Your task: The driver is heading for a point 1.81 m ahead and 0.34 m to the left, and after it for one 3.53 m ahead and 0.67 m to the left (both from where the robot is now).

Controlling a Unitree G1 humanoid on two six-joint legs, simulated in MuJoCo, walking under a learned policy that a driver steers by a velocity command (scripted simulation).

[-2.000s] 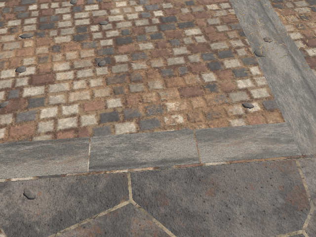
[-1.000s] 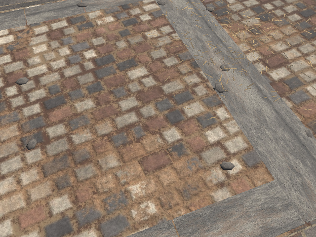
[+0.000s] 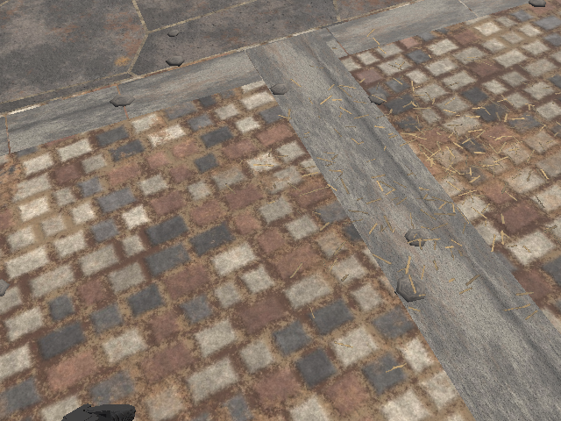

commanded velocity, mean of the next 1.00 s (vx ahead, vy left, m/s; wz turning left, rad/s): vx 0.09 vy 0.00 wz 0.34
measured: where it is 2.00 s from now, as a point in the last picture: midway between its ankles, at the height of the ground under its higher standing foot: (186, 381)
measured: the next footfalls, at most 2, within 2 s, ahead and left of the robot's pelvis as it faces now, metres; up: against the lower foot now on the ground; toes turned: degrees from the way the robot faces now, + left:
left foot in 0.30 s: +0.04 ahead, +0.15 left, +0.00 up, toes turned +13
right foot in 0.72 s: +0.10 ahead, -0.08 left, +0.00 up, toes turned +21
